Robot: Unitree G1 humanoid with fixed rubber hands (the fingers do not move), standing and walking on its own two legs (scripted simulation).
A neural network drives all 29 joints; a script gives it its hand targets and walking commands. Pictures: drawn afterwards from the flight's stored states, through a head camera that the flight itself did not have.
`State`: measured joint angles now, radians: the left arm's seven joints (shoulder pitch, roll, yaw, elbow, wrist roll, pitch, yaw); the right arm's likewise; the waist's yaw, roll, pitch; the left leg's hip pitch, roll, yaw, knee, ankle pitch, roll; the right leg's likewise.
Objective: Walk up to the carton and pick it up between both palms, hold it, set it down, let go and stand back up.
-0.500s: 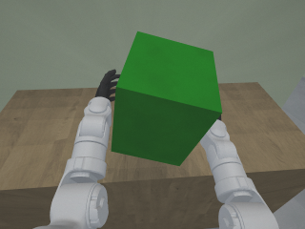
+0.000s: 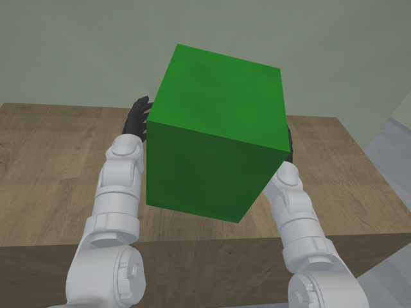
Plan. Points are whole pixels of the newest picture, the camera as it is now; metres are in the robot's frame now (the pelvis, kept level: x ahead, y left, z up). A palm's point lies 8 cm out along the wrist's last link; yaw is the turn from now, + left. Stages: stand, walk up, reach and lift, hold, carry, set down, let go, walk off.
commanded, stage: set down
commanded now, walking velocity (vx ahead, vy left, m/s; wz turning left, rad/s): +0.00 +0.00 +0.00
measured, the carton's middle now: (210, 139) +0.40 -0.02 +0.14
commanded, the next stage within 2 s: none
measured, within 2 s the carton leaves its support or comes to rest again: rests again in 1.94 s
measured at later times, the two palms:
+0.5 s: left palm (139, 142) +0.44 +0.13 +0.10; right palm (271, 172) +0.37 -0.16 +0.08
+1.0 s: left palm (143, 151) +0.45 +0.12 +0.06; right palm (267, 182) +0.37 -0.16 +0.04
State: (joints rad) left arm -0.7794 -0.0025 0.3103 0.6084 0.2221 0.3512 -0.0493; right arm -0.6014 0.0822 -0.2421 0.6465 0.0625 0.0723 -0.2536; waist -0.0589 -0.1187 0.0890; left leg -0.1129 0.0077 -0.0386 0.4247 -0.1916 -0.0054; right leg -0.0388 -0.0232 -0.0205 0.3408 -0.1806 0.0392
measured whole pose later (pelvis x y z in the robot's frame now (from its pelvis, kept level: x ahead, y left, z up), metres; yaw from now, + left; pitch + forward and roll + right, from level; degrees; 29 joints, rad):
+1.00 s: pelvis +0.03 +0.00 +0.00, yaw +0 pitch +2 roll -1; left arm -0.73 0.00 0.31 0.76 0.22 0.11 -0.11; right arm -0.47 0.15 -0.29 0.67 -0.05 -0.11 -0.28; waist -0.06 -0.05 0.08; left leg -0.25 0.01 -0.04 0.42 -0.21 0.00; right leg -0.16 -0.02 -0.02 0.32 -0.19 0.04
